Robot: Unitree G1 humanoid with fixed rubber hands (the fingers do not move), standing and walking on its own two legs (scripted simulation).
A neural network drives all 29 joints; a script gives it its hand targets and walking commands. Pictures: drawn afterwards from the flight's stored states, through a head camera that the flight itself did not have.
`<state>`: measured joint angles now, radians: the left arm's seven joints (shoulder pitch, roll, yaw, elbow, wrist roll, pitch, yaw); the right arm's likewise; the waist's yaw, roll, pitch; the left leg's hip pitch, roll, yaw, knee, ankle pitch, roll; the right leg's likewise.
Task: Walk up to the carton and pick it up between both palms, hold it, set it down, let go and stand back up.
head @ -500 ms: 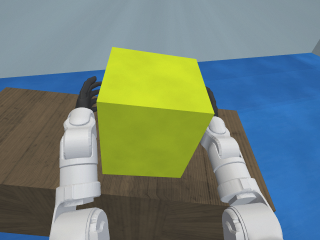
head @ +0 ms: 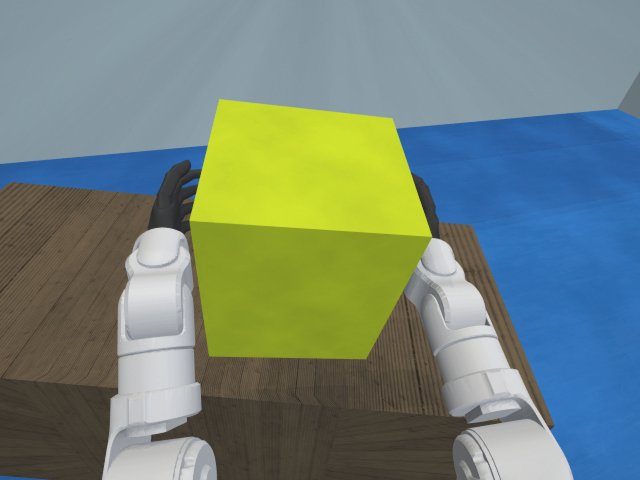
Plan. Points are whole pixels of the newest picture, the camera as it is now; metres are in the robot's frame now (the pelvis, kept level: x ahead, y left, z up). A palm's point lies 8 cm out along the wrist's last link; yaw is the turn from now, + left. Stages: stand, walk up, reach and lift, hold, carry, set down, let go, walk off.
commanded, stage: hold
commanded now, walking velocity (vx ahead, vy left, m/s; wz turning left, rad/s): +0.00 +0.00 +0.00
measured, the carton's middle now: (298, 240) +0.36 +0.01 +0.16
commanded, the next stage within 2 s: none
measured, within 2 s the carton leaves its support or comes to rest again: neither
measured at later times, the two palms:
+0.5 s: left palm (171, 230) +0.35 +0.16 +0.19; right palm (422, 241) +0.35 -0.14 +0.17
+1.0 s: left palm (170, 232) +0.35 +0.16 +0.18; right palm (419, 241) +0.35 -0.14 +0.17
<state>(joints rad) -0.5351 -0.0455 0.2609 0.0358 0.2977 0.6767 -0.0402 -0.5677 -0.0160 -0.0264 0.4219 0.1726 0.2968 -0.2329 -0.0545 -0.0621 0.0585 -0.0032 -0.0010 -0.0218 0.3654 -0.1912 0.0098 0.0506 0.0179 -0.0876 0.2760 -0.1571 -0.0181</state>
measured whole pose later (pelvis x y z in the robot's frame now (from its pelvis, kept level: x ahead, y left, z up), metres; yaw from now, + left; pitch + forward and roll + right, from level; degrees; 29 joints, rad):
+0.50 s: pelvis -0.01 +0.00 +0.00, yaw -1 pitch -10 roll -1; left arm -0.57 -0.05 0.27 0.08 0.31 0.68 -0.04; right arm -0.59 -0.01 -0.06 0.47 0.14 0.28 -0.21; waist -0.05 -0.06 0.07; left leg -0.01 0.00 -0.01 0.36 -0.18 0.01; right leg 0.04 0.02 -0.08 0.28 -0.15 -0.02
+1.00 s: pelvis +0.00 +0.00 +0.00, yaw +0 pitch -10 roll -1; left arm -0.55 -0.05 0.26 0.06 0.31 0.68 -0.04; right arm -0.58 0.00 -0.05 0.46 0.15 0.27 -0.21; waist -0.05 -0.06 0.07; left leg -0.01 0.00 -0.02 0.36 -0.18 0.01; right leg 0.04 0.02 -0.09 0.28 -0.15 -0.02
